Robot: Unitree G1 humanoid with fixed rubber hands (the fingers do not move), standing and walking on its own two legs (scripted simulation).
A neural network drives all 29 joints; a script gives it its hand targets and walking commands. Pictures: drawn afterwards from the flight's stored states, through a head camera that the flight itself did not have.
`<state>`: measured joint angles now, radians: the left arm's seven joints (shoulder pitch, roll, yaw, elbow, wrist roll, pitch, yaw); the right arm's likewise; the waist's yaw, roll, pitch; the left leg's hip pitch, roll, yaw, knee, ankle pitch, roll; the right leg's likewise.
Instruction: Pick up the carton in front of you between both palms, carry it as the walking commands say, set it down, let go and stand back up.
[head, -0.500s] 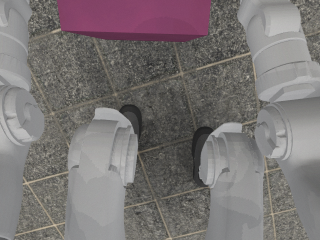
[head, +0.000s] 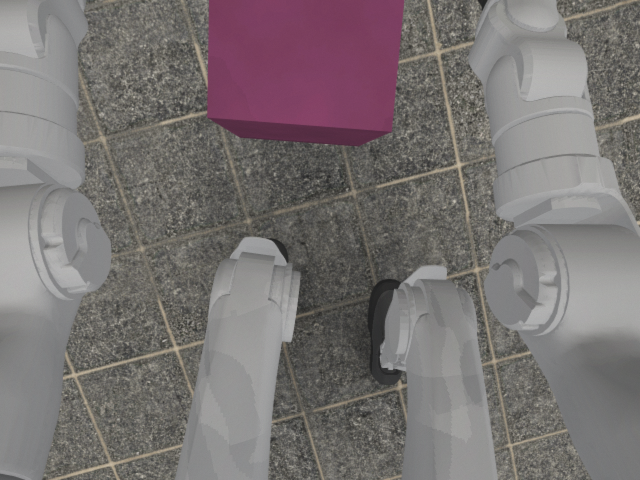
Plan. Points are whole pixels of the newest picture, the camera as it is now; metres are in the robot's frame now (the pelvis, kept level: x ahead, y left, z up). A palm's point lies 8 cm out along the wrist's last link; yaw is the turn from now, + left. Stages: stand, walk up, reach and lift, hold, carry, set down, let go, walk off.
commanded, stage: set down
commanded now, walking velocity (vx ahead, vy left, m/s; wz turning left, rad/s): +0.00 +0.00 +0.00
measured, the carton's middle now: (304, 62) +0.55 +0.12 -0.34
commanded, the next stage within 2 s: let go in 0.58 s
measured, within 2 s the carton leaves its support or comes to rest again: neither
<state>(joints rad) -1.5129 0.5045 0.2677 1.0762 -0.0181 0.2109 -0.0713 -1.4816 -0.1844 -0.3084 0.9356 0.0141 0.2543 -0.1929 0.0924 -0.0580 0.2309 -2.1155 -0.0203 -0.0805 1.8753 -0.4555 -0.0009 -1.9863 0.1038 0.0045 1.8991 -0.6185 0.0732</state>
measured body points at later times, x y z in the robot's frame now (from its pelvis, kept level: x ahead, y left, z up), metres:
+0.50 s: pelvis +0.03 +0.01 +0.13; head +0.36 +0.08 +0.43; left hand +0.55 +0.34 +0.03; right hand +0.60 -0.05 +0.03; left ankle +0.13 +0.12 -0.43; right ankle +0.09 -0.13 -0.43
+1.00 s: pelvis +0.07 +0.02 +0.25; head +0.33 +0.08 +0.61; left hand +0.44 +0.33 +0.13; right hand +0.50 -0.10 +0.13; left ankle +0.13 +0.12 -0.43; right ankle +0.09 -0.13 -0.43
